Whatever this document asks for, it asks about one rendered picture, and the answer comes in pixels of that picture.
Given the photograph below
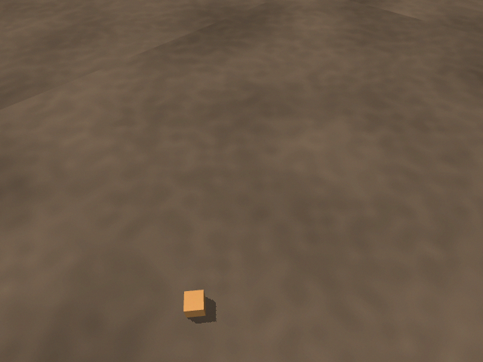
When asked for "cube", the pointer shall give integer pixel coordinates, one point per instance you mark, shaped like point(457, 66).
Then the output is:
point(194, 303)

